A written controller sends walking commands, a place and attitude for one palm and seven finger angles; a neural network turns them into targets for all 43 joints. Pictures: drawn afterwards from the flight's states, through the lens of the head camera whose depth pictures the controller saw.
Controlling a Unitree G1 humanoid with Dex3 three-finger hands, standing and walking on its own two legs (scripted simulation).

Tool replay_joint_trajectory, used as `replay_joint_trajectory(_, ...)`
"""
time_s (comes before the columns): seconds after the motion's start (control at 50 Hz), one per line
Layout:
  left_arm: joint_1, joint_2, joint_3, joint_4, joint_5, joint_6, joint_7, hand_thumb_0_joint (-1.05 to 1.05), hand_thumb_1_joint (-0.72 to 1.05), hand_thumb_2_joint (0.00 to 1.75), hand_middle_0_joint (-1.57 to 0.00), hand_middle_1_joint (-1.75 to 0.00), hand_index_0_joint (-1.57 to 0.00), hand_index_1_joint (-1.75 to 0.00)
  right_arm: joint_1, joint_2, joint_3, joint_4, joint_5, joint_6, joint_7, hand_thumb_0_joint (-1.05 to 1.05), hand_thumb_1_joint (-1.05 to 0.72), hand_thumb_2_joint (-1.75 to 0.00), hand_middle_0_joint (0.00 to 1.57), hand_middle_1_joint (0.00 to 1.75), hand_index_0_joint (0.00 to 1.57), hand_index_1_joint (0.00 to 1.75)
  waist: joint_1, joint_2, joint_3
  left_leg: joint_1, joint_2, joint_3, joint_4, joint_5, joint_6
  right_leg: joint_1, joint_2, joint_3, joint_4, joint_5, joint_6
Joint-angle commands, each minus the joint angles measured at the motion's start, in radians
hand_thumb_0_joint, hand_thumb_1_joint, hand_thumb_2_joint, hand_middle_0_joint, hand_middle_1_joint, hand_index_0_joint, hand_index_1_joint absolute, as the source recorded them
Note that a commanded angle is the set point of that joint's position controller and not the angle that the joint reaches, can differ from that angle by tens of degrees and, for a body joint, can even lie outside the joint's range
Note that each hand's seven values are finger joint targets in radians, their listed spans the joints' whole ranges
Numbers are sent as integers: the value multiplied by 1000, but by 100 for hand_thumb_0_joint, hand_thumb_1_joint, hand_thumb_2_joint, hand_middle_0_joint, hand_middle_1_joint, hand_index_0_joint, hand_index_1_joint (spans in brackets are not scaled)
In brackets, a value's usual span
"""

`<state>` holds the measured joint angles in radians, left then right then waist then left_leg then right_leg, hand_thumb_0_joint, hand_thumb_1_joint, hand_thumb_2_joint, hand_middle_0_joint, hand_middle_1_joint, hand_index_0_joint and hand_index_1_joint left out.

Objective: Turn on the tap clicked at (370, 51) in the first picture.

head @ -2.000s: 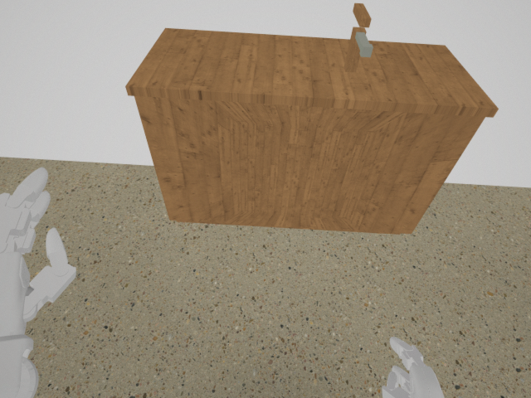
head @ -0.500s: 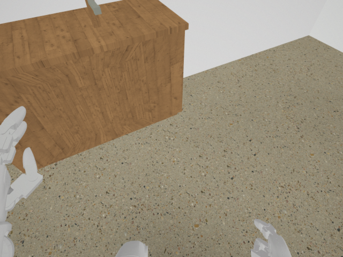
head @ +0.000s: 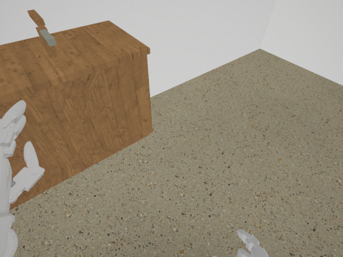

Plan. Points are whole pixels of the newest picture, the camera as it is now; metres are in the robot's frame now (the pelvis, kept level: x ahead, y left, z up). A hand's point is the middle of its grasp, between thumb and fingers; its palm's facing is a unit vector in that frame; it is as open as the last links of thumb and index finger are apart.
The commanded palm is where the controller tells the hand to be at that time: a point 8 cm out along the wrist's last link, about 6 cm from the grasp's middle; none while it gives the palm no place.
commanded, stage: walk to a spot facing it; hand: left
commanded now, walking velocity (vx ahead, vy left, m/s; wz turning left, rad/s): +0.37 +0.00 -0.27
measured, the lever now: (51, 41) +0.83 +0.54 +0.10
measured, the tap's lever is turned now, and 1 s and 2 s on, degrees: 0 0 0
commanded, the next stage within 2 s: turn to face it in 0.44 s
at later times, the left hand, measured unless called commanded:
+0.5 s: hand (88, 102) +0.38 +0.21 +0.18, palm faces +0.41 -0.84 -0.36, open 7.4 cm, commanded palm +0.34 +0.25 +0.18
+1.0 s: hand (97, 98) +0.43 +0.22 +0.15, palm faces +0.49 -0.72 -0.49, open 7.4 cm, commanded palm +0.37 +0.25 +0.18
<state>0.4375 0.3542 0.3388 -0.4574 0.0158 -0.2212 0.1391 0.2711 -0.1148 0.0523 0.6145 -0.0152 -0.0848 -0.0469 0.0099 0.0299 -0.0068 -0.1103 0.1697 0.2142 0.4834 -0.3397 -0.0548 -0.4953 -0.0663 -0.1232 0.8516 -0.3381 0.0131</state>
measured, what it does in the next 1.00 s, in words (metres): walks ahead: right foot, then left foot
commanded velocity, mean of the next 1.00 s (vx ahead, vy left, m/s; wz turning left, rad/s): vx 0.16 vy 0.00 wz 0.24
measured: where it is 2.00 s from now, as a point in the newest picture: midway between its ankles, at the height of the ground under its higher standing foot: outside the picture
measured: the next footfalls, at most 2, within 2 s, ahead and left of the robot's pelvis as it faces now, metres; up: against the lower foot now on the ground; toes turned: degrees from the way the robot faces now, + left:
right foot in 0.10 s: +0.14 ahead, -0.14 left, +0.00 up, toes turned -11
left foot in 0.44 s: +0.26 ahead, +0.10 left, +0.00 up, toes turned +7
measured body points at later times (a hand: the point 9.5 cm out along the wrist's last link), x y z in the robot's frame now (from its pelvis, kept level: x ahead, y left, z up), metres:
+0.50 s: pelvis +0.16 -0.02 -0.02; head +0.16 +0.00 +0.43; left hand +0.35 +0.26 +0.20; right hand +0.30 -0.30 -0.08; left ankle +0.22 +0.10 -0.74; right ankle +0.10 -0.13 -0.72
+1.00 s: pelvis +0.25 -0.05 +0.00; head +0.30 -0.06 +0.44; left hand +0.40 +0.25 +0.18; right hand +0.44 -0.28 -0.11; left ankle +0.25 +0.07 -0.70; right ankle +0.25 -0.15 -0.74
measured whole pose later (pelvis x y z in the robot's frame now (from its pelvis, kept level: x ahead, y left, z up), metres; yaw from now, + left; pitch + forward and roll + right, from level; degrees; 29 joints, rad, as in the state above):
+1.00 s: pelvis +0.25 -0.05 +0.00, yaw +8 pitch +1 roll +2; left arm 0.52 0.36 0.38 -0.52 -0.02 -0.18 0.17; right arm 0.18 -0.24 -0.02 0.60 0.00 -0.01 -0.07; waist 0.00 0.00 0.11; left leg -0.44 0.05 0.13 0.84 -0.43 -0.04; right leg -0.25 -0.15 -0.24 0.57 -0.32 0.00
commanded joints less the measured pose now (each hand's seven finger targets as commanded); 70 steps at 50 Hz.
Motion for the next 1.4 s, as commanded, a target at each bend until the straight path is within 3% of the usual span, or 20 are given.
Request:
replay_joint_trajectory(0.0,-114,193,131,-191,-11,-56,14,0,90,90,-20,-30,-20,-30,-120,-196,-89,-145,-1,-51,-14,0,-90,-90,20,30,20,30,-15,202,-17,-66,166,-25,-59,303,141,171,68,-128,-227,46,-5)
replay_joint_trajectory(0.04,-101,206,143,-184,-15,-45,15,0,90,90,-20,-30,-20,-30,-130,-182,-90,-142,14,-42,-6,0,-90,-90,20,30,20,30,11,75,-118,-148,103,28,270,366,113,425,88,-103,-340,95,-36)
replay_joint_trajectory(0.08,-44,223,172,-158,-14,-36,24,0,90,90,-20,-30,-20,-30,-147,-147,-88,-167,23,-29,2,0,-90,-90,20,30,20,30,12,-344,-205,-584,-103,-31,784,-187,59,691,-262,583,-456,301,-238)
replay_joint_trajectory(0.1,-53,250,207,-219,-34,-45,31,0,90,90,-20,-30,-20,-30,-177,-167,-84,-172,19,-24,5,0,-90,-90,20,30,20,30,12,-286,-179,-651,-69,-164,888,-234,50,664,-337,662,-496,318,-265)
replay_joint_trajectory(0.22,22,248,231,-384,-42,-80,25,0,90,90,-20,-30,-20,-30,-192,-179,-82,-146,20,31,13,0,-90,-90,20,30,20,30,-23,-123,-105,-468,28,-209,611,-69,26,274,-268,285,-577,35,-214)
replay_joint_trajectory(0.38,34,162,156,-256,-47,-53,53,0,90,90,-20,-30,-20,-30,-115,-186,-107,-157,13,5,-36,0,-90,-90,20,30,20,30,-22,-47,-100,-95,-88,-30,27,143,47,263,-141,110,-398,24,-115)
replay_joint_trajectory(0.4,-13,161,144,-258,-46,-57,50,0,90,90,-20,-30,-20,-30,-106,-197,-112,-163,16,4,-44,0,-90,-90,20,30,20,30,-31,13,-87,-32,-71,-66,-20,110,62,216,-101,88,-293,24,-88)
replay_joint_trajectory(0.44,-52,147,131,-247,-47,-71,47,0,90,90,-20,-30,-20,-30,-113,-228,-121,-175,23,2,-44,0,-90,-90,20,30,20,30,-29,331,-74,122,224,-544,-174,128,220,-64,53,3,101,-232,-9)
replay_joint_trajectory(0.48,-107,214,145,-201,-30,-71,31,0,90,90,-20,-30,-20,-30,-137,-198,-95,-159,7,-15,-36,0,-90,-90,20,30,20,30,-30,286,-5,-3,288,-649,-240,55,272,-134,5,103,298,-222,-10)
replay_joint_trajectory(0.58,-73,153,90,-352,-34,-57,23,0,90,90,-20,-30,-20,-30,-118,-203,-104,-156,19,-36,-11,0,-90,-90,20,30,20,30,-5,242,-45,-84,118,-273,-121,360,200,69,5,10,-9,-105,10)
replay_joint_trajectory(0.68,64,208,189,-330,-47,-31,37,0,90,90,-20,-30,-20,-30,-121,-187,-94,-174,29,-31,-4,0,-90,-90,20,30,20,30,-8,180,-120,-139,64,-218,45,409,130,340,32,-58,-384,130,24)
replay_joint_trajectory(0.74,63,258,245,-257,-60,-14,46,0,90,90,-20,-30,-20,-30,-137,-142,-85,-191,23,-13,-1,0,-90,-90,20,30,20,30,-1,-306,-158,-490,-149,-120,549,-245,26,556,-387,390,-459,689,-168)
replay_joint_trajectory(0.76,64,228,226,-209,-60,-1,45,0,90,90,-20,-30,-20,-30,-126,-157,-93,-171,26,-10,-5,0,-90,-90,20,30,20,30,-4,-287,-148,-495,-121,-203,678,-237,22,527,-397,355,-446,752,-175)
replay_joint_trajectory(0.86,93,183,194,-165,-44,-21,42,0,90,90,-20,-30,-20,-30,-170,-144,-71,-160,15,26,-15,0,-90,-90,20,30,20,30,-9,-258,-111,-452,-98,-136,534,-141,1,485,-287,64,-386,868,-115)
replay_joint_trajectory(1.02,-16,192,138,-447,-40,-21,83,0,90,90,-20,-30,-20,-30,-135,-167,-105,-203,9,9,-45,0,-90,-90,20,30,20,30,-34,-120,-198,-99,-167,-48,10,148,25,410,-250,-42,-182,676,-53)
replay_joint_trajectory(1.04,-17,201,147,-473,-48,-26,85,0,90,90,-20,-30,-20,-30,-124,-180,-114,-212,13,11,-48,0,-90,-90,20,30,20,30,-52,14,-221,47,-102,-131,-39,346,51,285,-185,-58,-6,487,-9)
replay_joint_trajectory(1.06,-7,204,151,-518,-56,-44,82,0,90,90,-20,-30,-20,-30,-139,-217,-126,-225,12,4,-44,0,-90,-90,20,30,20,30,-29,306,-220,152,141,-456,-70,838,177,55,-40,-55,212,-90,54)
replay_joint_trajectory(1.08,39,245,179,-481,-29,-67,77,0,90,90,-20,-30,-20,-30,-112,-210,-123,-211,11,-11,-26,0,-90,-90,20,30,20,30,-11,349,-202,158,266,-618,-75,1093,272,-29,-6,38,361,-374,39)
replay_joint_trajectory(1.18,28,210,191,-452,-45,-59,50,0,90,90,-20,-30,-20,-30,-120,-208,-133,-173,27,-32,20,0,-90,-90,20,30,20,30,-22,239,-142,15,111,-346,-56,704,205,-19,-4,64,219,-140,48)
replay_joint_trajectory(1.38,13,154,124,-239,-72,17,24,0,90,90,-20,-30,-20,-30,-124,-206,-96,-164,32,-36,6,0,-90,-90,20,30,20,30,-8,138,-125,-170,73,-312,-69,259,163,315,64,4,-322,-10,56)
